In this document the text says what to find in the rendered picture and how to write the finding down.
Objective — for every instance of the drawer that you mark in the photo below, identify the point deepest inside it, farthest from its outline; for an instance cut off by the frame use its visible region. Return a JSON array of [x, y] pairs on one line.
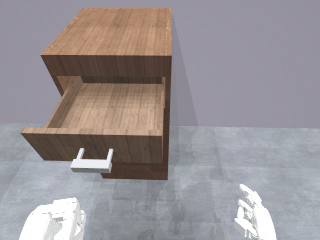
[[98, 113]]

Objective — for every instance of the robot left hand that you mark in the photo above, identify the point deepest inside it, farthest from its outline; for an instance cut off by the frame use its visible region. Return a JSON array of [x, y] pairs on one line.
[[61, 220]]

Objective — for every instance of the cabinet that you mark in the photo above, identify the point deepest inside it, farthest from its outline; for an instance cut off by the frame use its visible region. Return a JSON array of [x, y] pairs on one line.
[[117, 42]]

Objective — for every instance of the handle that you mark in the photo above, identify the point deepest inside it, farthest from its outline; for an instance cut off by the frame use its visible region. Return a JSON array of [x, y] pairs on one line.
[[80, 165]]

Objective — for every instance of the robot right hand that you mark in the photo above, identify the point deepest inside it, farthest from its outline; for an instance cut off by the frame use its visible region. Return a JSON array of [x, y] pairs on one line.
[[258, 224]]

